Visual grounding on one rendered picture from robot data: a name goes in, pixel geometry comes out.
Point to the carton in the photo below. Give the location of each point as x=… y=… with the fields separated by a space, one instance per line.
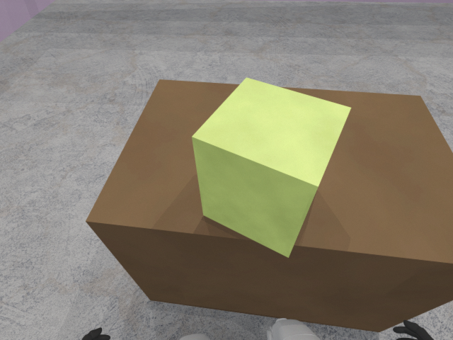
x=260 y=158

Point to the right robot thigh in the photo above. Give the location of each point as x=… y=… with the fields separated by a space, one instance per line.
x=290 y=329

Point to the pedestal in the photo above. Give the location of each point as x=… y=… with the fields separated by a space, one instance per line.
x=375 y=248

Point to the robot right hand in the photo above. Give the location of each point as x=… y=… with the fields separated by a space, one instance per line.
x=414 y=330

